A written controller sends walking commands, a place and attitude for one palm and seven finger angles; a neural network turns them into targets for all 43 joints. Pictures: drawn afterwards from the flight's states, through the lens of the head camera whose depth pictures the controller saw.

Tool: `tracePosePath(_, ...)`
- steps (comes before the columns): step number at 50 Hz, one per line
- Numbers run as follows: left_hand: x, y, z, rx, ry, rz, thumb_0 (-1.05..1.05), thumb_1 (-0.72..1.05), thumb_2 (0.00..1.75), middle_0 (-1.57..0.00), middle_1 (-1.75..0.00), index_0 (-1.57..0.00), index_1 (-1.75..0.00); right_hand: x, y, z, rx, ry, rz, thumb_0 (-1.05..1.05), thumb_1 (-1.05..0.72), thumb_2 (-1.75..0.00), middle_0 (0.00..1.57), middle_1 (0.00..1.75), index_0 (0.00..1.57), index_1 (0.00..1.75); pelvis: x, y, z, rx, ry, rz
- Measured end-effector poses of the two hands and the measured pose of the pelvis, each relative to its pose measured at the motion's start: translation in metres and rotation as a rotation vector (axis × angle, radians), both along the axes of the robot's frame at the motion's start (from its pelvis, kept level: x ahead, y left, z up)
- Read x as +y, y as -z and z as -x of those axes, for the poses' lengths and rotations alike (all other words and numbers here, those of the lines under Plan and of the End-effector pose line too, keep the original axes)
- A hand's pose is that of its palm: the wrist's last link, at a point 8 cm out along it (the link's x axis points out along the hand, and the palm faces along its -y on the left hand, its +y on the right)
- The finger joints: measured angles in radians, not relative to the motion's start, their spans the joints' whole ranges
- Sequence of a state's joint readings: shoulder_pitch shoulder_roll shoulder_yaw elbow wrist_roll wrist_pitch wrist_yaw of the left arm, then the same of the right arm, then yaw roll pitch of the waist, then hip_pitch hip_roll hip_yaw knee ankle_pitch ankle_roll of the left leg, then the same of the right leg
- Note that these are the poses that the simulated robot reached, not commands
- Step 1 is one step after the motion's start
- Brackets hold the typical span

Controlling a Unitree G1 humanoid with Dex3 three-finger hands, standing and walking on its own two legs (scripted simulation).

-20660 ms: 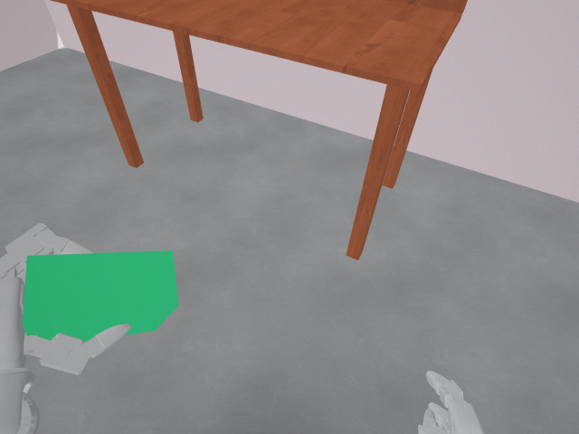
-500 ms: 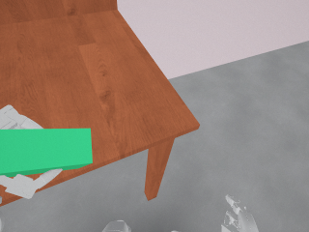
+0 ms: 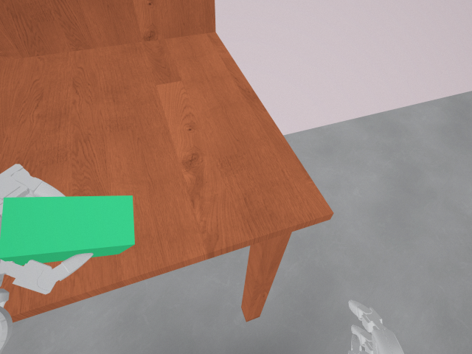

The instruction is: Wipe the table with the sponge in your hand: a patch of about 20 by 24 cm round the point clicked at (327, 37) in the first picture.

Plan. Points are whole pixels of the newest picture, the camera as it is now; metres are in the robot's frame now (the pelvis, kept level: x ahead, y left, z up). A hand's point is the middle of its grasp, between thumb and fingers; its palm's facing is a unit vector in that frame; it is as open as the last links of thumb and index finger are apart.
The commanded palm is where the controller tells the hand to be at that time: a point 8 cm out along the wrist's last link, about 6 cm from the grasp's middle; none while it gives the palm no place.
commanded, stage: come to a stop and stand still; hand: left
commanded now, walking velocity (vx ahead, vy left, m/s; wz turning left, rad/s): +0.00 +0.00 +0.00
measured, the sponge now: (91, 230) +0.24 +0.22 +0.14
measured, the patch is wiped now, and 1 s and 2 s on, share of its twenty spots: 0.00 0.00 0.00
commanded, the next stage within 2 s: look again from close up in 0.62 s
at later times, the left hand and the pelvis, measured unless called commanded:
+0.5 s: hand out of the picture +0.18 +0.29 +0.16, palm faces +0.44 -0.83 -0.34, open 9.8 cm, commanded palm +0.12 +0.31 +0.18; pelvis -0.03 +0.02 +0.00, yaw +2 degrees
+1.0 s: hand out of the picture +0.18 +0.29 +0.16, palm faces +0.42 -0.84 -0.35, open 9.8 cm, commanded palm +0.12 +0.31 +0.18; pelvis -0.03 +0.03 +0.00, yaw +2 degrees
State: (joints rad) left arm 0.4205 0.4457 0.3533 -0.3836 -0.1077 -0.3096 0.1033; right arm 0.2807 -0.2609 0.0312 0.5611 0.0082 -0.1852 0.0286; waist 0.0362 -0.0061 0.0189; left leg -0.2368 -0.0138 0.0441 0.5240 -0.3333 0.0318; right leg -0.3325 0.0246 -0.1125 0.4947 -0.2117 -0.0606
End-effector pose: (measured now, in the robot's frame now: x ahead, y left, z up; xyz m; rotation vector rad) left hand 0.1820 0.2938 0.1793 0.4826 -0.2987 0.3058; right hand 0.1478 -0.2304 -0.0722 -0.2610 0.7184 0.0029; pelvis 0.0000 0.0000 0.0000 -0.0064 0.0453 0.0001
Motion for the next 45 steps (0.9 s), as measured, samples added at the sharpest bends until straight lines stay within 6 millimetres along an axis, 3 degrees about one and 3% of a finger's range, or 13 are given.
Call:
tracePosePath(6,0.017,-0.003,0.014,-0.041,-0.077,0.006,-0.01,-0.47,1.04,-0.77,-1.35,-0.77,-1.36,0.001,-0.003,-0.014,-0.003,-0.042,0.029,0.01,-0.90,-0.90,0.20,0.30,0.20,0.30,0.003,0.001,0.004,-0.009,-0.029,0.003)
tracePosePath(13,0.021,0.002,0.031,-0.028,-0.088,0.042,-0.01,-0.47,1.04,-0.76,-1.35,-0.76,-1.36,0.012,-0.011,-0.021,-0.051,-0.048,0.018,0.01,-0.90,-0.90,0.20,0.30,0.20,0.30,0.011,0.001,0.013,-0.026,-0.031,-0.002)
tracePosePath(26,0.032,0.004,0.045,-0.030,-0.080,0.061,-0.01,-0.47,1.04,-0.76,-1.36,-0.76,-1.36,0.037,-0.007,0.003,-0.027,-0.041,-0.017,0.01,-0.90,-0.90,0.20,0.30,0.20,0.30,0.021,0.000,0.029,-0.043,-0.038,-0.002)
tracePosePath(35,0.033,0.003,0.047,-0.019,-0.068,0.056,-0.01,-0.47,1.04,-0.76,-1.36,-0.76,-1.36,0.035,-0.002,0.017,0.005,-0.006,-0.012,0.01,-0.90,-0.90,0.20,0.30,0.20,0.30,0.026,0.000,0.032,-0.047,-0.037,-0.001)
tracePosePath(45,0.032,0.002,0.046,-0.006,-0.070,0.058,-0.01,-0.47,1.04,-0.76,-1.36,-0.76,-1.36,0.029,-0.006,0.009,-0.017,0.019,-0.003,0.01,-0.90,-0.90,0.20,0.30,0.20,0.30,0.026,0.000,0.029,-0.050,-0.039,0.001)
